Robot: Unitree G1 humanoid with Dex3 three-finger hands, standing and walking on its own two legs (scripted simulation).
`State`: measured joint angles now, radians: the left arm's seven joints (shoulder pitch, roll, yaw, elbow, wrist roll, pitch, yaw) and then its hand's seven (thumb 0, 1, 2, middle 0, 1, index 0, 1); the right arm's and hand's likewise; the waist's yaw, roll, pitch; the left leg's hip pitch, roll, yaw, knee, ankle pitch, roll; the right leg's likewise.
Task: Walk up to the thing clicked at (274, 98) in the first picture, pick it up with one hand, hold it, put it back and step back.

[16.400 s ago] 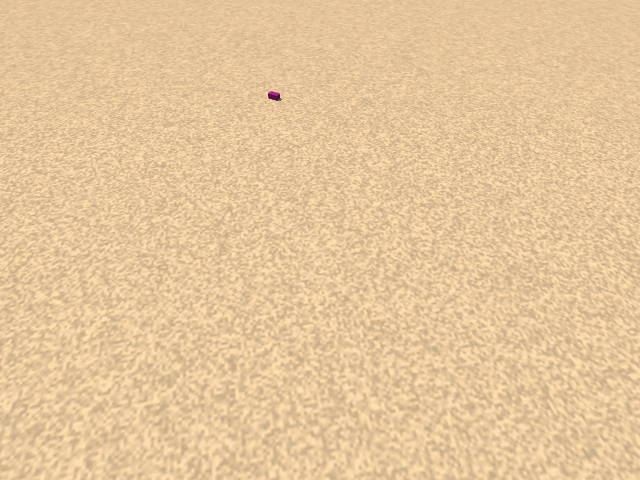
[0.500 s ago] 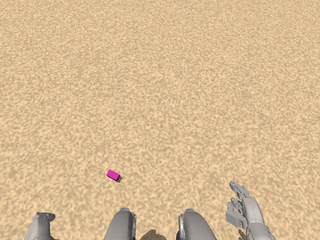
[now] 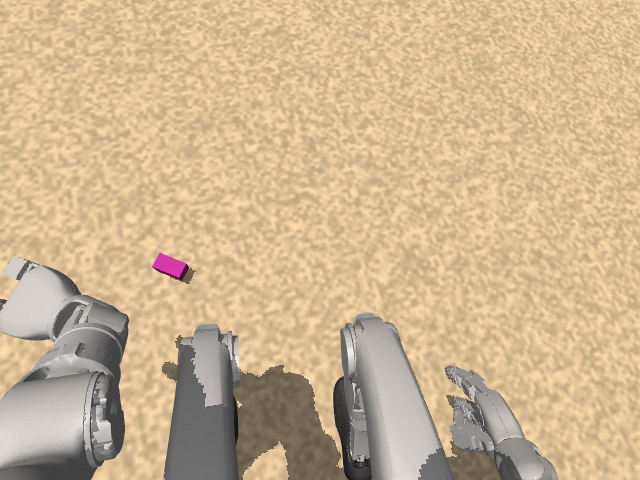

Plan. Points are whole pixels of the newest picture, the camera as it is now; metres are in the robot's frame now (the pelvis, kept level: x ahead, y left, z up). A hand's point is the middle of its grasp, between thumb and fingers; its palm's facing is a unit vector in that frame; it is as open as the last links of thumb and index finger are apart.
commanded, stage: rise first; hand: left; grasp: from above
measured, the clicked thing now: (171, 266) +0.48 +0.26 -0.47
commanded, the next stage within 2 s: none
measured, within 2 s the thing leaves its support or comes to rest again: neither
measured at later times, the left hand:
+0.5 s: hand (115, 285) +0.39 +0.29 -0.26, palm faces -0.14 -0.42 -0.90, open 13.7 cm
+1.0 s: hand (130, 273) +0.43 +0.29 -0.31, palm faces -0.13 -0.43 -0.89, open 13.3 cm
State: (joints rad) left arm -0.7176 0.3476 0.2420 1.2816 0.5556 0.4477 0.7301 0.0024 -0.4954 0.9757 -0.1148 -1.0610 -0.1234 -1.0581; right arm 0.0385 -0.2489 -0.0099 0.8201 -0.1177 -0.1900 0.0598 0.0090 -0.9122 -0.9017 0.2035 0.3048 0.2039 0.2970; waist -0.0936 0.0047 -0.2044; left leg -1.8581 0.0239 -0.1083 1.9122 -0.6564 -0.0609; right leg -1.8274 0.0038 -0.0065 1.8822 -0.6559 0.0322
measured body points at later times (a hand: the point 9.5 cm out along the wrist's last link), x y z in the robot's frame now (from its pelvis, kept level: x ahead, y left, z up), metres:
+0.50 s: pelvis -0.02 +0.01 -0.11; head +0.20 +0.03 +0.29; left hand +0.40 +0.31 -0.21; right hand +0.03 -0.26 -0.24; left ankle +0.07 +0.14 -0.45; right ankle +0.08 -0.13 -0.45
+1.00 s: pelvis -0.01 +0.01 -0.15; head +0.24 +0.02 +0.22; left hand +0.44 +0.31 -0.26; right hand -0.01 -0.27 -0.27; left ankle +0.07 +0.14 -0.45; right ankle +0.08 -0.13 -0.45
